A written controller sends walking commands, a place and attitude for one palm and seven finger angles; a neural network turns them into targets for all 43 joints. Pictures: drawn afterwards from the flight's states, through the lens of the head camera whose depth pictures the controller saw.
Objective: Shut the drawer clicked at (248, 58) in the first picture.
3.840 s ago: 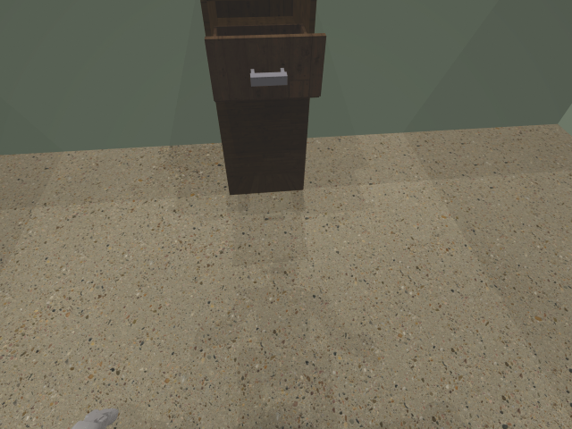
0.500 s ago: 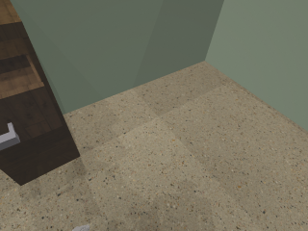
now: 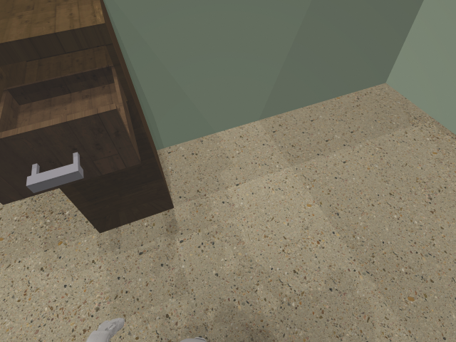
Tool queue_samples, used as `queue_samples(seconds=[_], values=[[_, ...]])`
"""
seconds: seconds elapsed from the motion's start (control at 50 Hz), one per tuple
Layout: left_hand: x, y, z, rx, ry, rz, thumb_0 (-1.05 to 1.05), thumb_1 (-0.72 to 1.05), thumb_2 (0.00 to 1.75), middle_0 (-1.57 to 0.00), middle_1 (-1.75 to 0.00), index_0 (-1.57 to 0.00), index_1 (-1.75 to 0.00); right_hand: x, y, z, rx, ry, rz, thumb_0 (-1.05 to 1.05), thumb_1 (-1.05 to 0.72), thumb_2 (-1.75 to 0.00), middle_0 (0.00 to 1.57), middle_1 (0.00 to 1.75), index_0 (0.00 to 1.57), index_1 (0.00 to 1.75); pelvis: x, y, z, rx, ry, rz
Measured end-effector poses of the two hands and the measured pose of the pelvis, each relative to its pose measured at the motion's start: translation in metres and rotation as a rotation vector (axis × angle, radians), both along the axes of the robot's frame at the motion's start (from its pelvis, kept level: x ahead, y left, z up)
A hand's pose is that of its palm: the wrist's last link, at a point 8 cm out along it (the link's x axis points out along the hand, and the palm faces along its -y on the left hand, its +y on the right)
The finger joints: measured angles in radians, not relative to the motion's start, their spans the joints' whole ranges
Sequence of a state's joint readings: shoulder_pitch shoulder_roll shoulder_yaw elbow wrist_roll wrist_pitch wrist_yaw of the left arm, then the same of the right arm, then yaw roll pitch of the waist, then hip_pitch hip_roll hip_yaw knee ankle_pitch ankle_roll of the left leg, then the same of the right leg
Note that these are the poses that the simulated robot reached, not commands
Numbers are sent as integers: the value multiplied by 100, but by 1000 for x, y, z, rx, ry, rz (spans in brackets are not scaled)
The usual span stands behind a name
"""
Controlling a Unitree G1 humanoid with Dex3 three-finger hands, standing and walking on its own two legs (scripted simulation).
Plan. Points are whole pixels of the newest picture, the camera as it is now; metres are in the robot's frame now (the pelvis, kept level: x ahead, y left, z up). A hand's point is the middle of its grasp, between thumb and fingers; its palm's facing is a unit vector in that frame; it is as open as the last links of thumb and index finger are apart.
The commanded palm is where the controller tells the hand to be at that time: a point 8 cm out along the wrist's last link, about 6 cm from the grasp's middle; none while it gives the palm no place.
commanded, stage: turn to face it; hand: left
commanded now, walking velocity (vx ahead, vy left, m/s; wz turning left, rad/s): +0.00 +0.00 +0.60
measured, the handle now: (56, 169) +0.45 +0.39 +0.02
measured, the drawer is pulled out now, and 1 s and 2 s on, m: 0.30 0.30 0.30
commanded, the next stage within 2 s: take the last steps up to it in 0.52 s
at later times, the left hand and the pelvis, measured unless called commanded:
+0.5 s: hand out of the picture -0.10 +0.24 -0.18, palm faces +0.33 -0.91 -0.25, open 7.4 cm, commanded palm none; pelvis -0.04 +0.03 +0.00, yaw +16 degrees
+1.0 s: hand out of the picture -0.03 +0.21 -0.15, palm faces +0.30 -0.93 -0.21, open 7.4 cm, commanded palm none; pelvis -0.04 +0.01 +0.01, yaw +19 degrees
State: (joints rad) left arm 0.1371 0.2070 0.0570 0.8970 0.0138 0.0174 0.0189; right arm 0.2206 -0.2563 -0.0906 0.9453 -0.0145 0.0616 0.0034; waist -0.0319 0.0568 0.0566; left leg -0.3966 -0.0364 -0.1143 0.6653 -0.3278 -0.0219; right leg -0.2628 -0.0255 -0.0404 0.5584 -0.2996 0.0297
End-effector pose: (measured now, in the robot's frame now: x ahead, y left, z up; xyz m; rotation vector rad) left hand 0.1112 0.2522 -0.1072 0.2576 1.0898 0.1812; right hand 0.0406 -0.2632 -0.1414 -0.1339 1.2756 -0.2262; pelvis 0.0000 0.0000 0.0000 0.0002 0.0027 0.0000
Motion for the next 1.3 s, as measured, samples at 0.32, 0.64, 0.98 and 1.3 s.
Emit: queue_samples(seconds=[0.32, 0.64, 0.98, 1.3], values=[[-139, -12, -8, -61, 118, 246, 0, 90, 90, -21, -30, -20, -30, 78, 14, 21, -8, -63, 287, 1, -91, -90, 19, 30, 20, 30, -23, -5, 10, 31, -26, 210], [-236, 47, -27, -112, 243, 427, 0, 91, 90, -20, -30, -20, -30, 73, 113, 43, -23, -125, 454, 0, -91, -90, 20, 30, 20, 30, -54, 43, 14, -26, -34, 307], [-166, 7, -9, -109, 100, 320, 0, 91, 90, -20, -30, -20, -30, -51, 50, 7, 26, 155, 283, 0, -91, -90, 20, 30, 20, 30, -40, 19, 13, 19, -21, 327], [-223, -73, -8, -207, 366, 515, 0, 92, 90, -20, -30, -20, -30, 73, 57, 7, 46, 123, 374, 1, -91, -90, 19, 30, 20, 30, 34, 17, 17, 11, -20, 370]])
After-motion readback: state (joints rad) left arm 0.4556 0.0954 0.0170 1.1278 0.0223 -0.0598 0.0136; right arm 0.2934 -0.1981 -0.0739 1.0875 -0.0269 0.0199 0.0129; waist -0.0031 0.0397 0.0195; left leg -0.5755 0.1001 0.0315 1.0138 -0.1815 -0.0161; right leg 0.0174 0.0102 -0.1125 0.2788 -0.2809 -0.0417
